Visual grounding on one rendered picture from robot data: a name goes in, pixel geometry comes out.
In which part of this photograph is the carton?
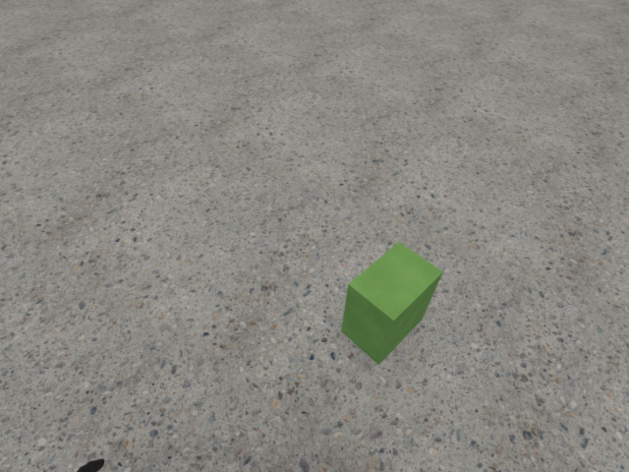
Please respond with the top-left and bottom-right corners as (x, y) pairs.
(341, 242), (443, 365)

